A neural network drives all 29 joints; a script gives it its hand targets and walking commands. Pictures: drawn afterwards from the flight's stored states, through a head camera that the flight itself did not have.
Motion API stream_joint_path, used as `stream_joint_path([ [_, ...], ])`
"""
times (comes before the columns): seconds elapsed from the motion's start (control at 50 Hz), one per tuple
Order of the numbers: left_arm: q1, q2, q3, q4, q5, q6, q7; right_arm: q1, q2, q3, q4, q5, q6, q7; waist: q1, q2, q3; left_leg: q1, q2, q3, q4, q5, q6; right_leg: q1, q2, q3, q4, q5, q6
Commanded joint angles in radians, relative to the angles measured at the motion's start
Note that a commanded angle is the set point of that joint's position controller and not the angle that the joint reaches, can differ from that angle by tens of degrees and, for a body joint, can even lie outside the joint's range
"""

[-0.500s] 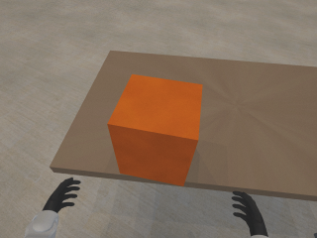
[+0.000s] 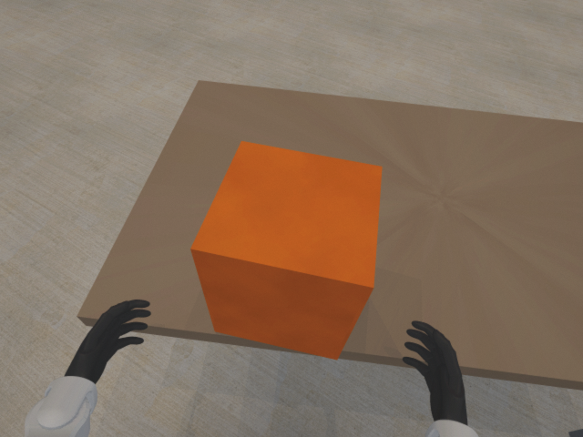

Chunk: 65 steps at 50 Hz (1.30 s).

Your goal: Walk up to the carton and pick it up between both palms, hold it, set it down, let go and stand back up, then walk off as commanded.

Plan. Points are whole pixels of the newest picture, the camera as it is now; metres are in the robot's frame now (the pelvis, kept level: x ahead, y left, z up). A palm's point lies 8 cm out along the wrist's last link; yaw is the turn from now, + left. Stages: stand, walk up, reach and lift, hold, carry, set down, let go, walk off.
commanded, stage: reach and lift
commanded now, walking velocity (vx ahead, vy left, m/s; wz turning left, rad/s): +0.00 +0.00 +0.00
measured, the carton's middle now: (291, 255) +0.38 +0.02 +0.01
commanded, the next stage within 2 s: none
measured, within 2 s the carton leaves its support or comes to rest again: neither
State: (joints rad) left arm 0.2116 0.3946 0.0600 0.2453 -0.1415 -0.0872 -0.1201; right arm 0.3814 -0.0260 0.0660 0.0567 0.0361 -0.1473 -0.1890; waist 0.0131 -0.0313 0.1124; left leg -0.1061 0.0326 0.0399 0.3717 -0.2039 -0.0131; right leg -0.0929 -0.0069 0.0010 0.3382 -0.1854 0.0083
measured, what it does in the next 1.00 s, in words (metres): stands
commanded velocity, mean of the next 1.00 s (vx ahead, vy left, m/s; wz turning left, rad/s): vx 0.00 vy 0.00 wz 0.00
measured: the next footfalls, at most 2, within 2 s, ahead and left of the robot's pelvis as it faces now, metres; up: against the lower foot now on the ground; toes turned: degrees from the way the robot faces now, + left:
none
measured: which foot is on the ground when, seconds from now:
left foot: down 0.00-1.00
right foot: down 0.00-1.00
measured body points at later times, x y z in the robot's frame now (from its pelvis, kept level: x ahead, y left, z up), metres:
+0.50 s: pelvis +0.01 +0.00 +0.00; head +0.03 +0.01 +0.45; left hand +0.26 +0.26 +0.05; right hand +0.23 -0.18 +0.05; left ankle +0.00 +0.12 -0.75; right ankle +0.00 -0.13 -0.75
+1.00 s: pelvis +0.01 +0.00 +0.00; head +0.02 +0.01 +0.45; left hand +0.33 +0.24 +0.10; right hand +0.30 -0.18 +0.10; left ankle +0.00 +0.12 -0.75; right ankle +0.00 -0.13 -0.75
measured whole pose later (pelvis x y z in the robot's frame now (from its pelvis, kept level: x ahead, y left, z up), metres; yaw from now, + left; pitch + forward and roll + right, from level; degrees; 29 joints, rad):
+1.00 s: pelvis +0.01 +0.00 +0.00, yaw +0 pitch -3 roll -1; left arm -0.18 0.43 0.06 0.05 -0.25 0.37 -0.12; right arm 0.00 -0.14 0.01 -0.18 0.15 0.35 -0.23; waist 0.01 0.00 0.08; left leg -0.11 0.03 0.04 0.37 -0.21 -0.01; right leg -0.08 -0.01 0.00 0.32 -0.18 0.01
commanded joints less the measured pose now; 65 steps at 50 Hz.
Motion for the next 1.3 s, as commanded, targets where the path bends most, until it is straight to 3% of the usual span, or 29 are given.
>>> stream_joint_path([
  [0.0,0.096,0.134,-0.004,-0.341,-0.125,-0.061,-0.017,0.118,-0.041,0.014,-0.182,0.123,-0.089,-0.03,0.043,0.138,-0.225,0.179,-0.025,-0.006,0.014,0.459,-0.054,0.054,0.028,0.019,-0.065,0.231,-0.026],
  [0.06,0.07,0.137,-0.022,-0.38,-0.137,-0.08,-0.008,0.094,-0.048,0.01,-0.199,0.128,-0.106,-0.021,0.042,0.159,-0.225,0.171,-0.021,-0.014,0.015,0.461,-0.063,0.035,0.033,0.02,-0.066,0.195,-0.035],
  [0.14,0.032,0.145,-0.031,-0.388,-0.157,-0.065,0.0,0.053,-0.061,-0.004,-0.221,0.135,-0.074,-0.017,0.04,0.161,-0.202,0.127,-0.017,-0.012,-0.013,0.339,-0.054,0.045,0.029,0.026,-0.073,0.12,-0.045],
  [0.28,-0.129,0.183,-0.027,-0.398,-0.208,0.013,0.008,-0.091,-0.092,-0.033,-0.336,0.118,0.064,-0.028,0.034,0.102,-0.174,0.017,-0.007,0.0,-0.073,0.092,-0.016,0.059,0.009,0.044,-0.073,-0.001,-0.045],
  [0.36,-0.21,0.205,-0.033,-0.439,-0.243,0.044,0.024,-0.15,-0.098,-0.051,-0.405,0.111,0.148,-0.026,0.021,0.078,-0.201,-0.039,0.0,0.006,-0.091,0.027,-0.001,0.07,0.002,0.05,-0.051,-0.004,-0.046],
  [0.52,-0.318,0.202,0.022,-0.404,-0.22,0.198,0.001,-0.229,-0.124,-0.062,-0.385,0.161,0.306,-0.042,-0.007,0.091,-0.209,0.002,0.004,0.006,-0.084,0.135,-0.01,0.1,0.0,0.063,-0.052,0.121,-0.04],
  [0.68,-0.445,0.194,0.089,-0.477,-0.189,0.322,0.005,-0.362,-0.182,-0.082,-0.455,0.196,0.363,-0.055,-0.015,0.088,-0.3,0.068,-0.011,0.01,-0.042,0.352,-0.033,0.135,0.014,0.046,-0.03,0.305,-0.018],
  [0.9,-0.683,0.21,0.125,-0.398,-0.17,0.43,-0.008,-0.588,-0.214,-0.117,-0.364,0.229,0.472,-0.066,-0.041,0.071,-0.318,0.063,-0.017,0.008,-0.062,0.291,-0.019,0.135,0.006,0.04,-0.035,0.309,-0.003],
  [1.12,-0.928,0.21,0.143,-0.124,-0.125,0.55,-0.019,-0.875,-0.237,-0.144,-0.172,0.243,0.551,-0.073,-0.085,0.046,-0.297,0.003,-0.028,0.013,-0.09,0.144,0.009,0.147,-0.006,0.036,-0.048,0.256,0.008],
  [1.28,-1.074,0.232,0.152,-0.098,-0.09,0.587,0.0,-1.037,-0.259,-0.158,-0.099,0.266,0.552,-0.07,-0.092,0.083,-0.364,-0.002,-0.038,0.013,-0.071,0.214,-0.005,0.186,0.009,0.021,-0.028,0.329,0.012],
])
